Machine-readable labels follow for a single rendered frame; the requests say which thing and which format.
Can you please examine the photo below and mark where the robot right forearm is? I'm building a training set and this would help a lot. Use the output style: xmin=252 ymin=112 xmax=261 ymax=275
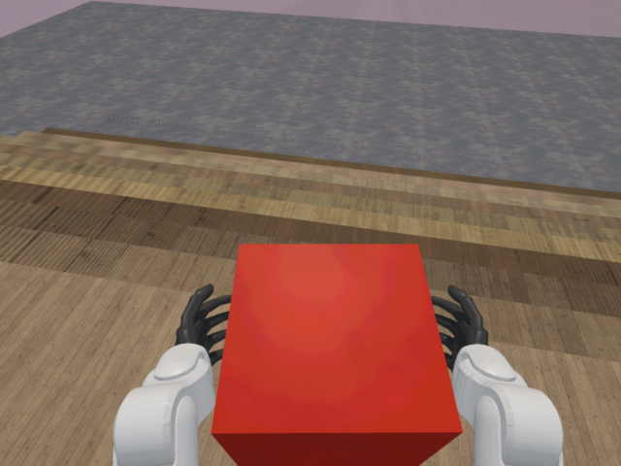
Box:
xmin=451 ymin=345 xmax=564 ymax=466

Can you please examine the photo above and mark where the carton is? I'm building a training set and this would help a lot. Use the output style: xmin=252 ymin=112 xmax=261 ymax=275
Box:
xmin=211 ymin=244 xmax=463 ymax=466

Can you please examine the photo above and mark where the right robot hand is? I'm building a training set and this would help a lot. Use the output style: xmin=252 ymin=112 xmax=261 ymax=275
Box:
xmin=431 ymin=285 xmax=489 ymax=372

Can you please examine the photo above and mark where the robot left forearm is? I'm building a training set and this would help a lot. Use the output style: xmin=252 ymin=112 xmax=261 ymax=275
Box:
xmin=113 ymin=344 xmax=215 ymax=466

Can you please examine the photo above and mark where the left robot hand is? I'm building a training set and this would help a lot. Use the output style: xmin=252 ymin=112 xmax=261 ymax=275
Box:
xmin=175 ymin=283 xmax=232 ymax=366

